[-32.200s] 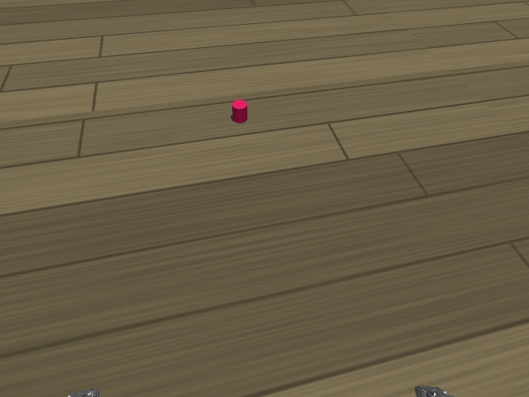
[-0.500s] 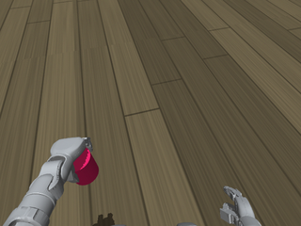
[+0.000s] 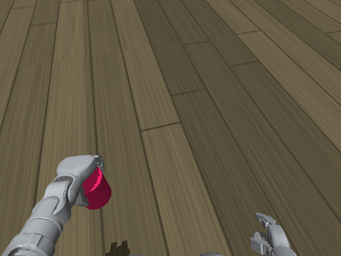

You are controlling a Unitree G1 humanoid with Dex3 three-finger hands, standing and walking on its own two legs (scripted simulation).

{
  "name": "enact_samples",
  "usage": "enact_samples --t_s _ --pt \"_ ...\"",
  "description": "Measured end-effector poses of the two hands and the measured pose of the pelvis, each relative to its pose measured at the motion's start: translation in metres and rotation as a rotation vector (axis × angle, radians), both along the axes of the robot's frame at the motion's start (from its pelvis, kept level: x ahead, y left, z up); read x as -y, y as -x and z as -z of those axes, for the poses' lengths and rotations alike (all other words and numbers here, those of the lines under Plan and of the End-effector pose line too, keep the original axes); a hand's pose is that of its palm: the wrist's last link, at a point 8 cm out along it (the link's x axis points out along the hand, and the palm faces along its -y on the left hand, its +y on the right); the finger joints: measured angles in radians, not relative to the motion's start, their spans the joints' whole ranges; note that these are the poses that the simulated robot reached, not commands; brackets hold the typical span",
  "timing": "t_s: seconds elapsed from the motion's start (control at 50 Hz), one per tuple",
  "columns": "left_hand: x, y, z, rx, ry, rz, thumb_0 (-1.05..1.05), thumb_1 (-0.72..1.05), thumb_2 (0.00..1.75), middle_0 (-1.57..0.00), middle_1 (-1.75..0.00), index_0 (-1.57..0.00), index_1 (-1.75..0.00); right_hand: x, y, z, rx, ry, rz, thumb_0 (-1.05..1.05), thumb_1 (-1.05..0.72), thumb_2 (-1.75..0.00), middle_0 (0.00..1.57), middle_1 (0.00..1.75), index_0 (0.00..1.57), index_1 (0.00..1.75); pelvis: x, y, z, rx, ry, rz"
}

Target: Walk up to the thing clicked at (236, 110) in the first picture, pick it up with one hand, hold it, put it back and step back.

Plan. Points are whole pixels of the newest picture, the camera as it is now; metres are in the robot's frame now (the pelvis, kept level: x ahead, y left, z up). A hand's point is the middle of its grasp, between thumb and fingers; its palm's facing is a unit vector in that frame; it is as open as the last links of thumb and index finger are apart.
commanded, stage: crouch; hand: left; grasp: from above
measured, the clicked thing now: (85, 187) +0.30 +0.24 -0.10
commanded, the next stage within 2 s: none
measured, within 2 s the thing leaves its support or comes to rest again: neither
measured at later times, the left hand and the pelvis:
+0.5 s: hand (91, 194) +0.29 +0.23 -0.13, palm faces -0.50 -0.01 -0.87, open 11.2 cm; pelvis -0.01 +0.00 -0.03, yaw +1 degrees
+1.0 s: hand (113, 195) +0.37 +0.23 -0.37, palm faces -0.47 +0.01 -0.88, open 11.1 cm; pelvis -0.05 +0.01 -0.22, yaw -1 degrees
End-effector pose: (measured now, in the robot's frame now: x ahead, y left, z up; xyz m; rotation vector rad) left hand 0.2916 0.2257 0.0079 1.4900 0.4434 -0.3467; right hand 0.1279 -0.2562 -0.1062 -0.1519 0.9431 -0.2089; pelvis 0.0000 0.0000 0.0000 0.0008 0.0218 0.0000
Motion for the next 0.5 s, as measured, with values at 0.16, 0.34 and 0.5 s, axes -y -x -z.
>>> enact_samples --t_s 0.16,0.34,0.5 --pt "0.002 0.001 0.003 0.006 0.003 0.002 -0.01 -0.18 0.71 -0.59 -0.81 -0.54 -0.78 -0.001 -0.003 0.000 -0.005 -0.001 -0.004 0.01 -0.91 -0.90 0.20 0.30 0.21 0.30 0.000 -0.002 0.000 -0.002 0.000 -0.002" --pt "0.001 0.001 0.026 -0.004 -0.006 0.006 -0.01 -0.19 0.76 -0.57 -0.83 -0.52 -0.81 0.001 0.002 0.003 -0.036 0.007 -0.003 0.01 -0.90 -0.90 0.20 0.30 0.21 0.30 0.001 -0.001 0.003 -0.028 0.000 -0.010" --pt "-0.002 -0.004 0.079 -0.018 -0.040 0.027 -0.01 -0.20 0.80 -0.55 -0.86 -0.50 -0.83 0.014 0.032 0.026 -0.137 0.052 -0.004 0.01 -0.90 -0.89 0.20 0.30 0.21 0.30 0.001 0.007 0.026 -0.138 0.010 -0.019"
